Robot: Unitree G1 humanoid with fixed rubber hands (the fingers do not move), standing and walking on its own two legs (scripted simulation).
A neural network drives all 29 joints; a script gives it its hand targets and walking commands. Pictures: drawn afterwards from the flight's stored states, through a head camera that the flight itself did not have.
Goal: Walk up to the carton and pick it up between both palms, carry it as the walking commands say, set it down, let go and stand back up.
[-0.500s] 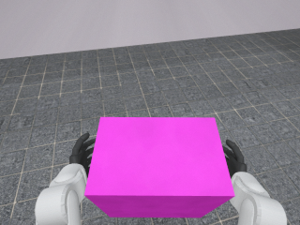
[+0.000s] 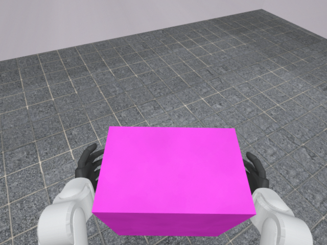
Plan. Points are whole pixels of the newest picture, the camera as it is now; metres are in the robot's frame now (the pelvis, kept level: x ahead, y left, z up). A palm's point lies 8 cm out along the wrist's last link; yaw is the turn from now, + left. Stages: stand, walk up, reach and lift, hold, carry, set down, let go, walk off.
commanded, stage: carry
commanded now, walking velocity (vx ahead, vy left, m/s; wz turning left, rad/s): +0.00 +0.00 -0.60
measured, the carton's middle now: (169, 188) +0.25 +0.00 +0.03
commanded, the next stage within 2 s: none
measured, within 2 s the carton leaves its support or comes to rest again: neither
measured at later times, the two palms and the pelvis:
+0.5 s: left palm (146, 184) +0.23 +0.06 +0.07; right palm out of the picture +0.11 -0.27 +0.07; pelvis -0.04 -0.03 -0.01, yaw -19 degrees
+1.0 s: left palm (187, 206) +0.19 -0.03 +0.07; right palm out of the picture -0.02 -0.30 +0.08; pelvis -0.09 -0.03 -0.01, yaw -37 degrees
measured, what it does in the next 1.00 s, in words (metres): steps on the spot, turning right: right foot, then right foot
